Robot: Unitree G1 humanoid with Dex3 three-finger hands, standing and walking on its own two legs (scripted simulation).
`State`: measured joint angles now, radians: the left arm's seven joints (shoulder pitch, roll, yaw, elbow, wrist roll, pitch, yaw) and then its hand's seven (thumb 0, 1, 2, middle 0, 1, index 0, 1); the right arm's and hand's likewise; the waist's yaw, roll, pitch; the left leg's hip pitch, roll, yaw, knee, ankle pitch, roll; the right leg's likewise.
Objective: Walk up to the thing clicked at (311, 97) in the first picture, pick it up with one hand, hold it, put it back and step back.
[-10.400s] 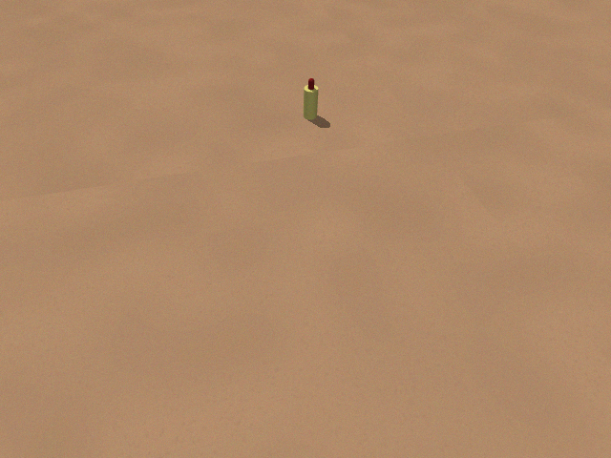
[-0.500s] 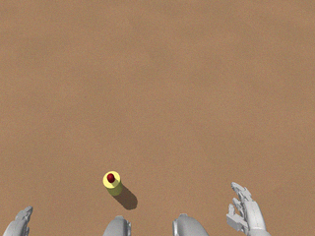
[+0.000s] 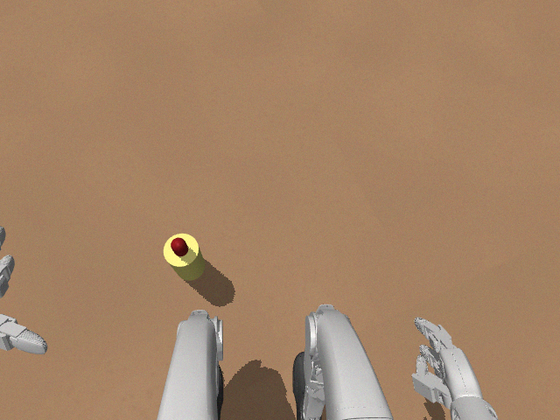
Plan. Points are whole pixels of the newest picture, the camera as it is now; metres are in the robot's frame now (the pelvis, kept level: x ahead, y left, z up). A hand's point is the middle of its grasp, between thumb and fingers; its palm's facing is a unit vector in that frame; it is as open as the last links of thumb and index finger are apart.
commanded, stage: go down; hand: left
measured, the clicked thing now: (184, 256) +0.44 +0.19 -0.45
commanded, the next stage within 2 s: approach in 1.30 s
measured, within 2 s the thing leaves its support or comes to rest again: neither
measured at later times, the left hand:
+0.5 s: hand (27, 268) +0.34 +0.37 -0.12, palm faces +0.09 -0.99 -0.13, open 17.6 cm
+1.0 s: hand (31, 256) +0.36 +0.38 -0.14, palm faces +0.08 -0.99 -0.10, open 17.7 cm
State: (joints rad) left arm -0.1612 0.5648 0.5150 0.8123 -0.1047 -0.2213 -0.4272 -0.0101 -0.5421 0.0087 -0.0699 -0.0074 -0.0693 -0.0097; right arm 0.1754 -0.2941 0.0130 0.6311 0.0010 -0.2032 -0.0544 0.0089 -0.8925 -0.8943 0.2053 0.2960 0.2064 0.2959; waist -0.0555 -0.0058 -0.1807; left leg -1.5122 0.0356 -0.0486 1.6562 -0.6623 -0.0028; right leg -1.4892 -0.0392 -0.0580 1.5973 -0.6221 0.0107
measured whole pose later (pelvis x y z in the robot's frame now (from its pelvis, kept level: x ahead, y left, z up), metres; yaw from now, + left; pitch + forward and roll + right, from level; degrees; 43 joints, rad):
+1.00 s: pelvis -0.04 +0.00 -0.13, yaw -2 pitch +33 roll -6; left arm -0.54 0.83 0.72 1.04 -0.15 -0.32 -0.69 -0.02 -0.60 0.06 -0.04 -0.07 -0.05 -0.07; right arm 0.14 -0.35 0.09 0.67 -0.02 -0.19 -0.04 0.01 -0.89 -0.90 0.21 0.30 0.21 0.30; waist -0.09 -0.01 -0.15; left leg -1.99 0.02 -0.10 2.10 -0.70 0.00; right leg -1.94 -0.04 -0.08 2.01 -0.65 0.01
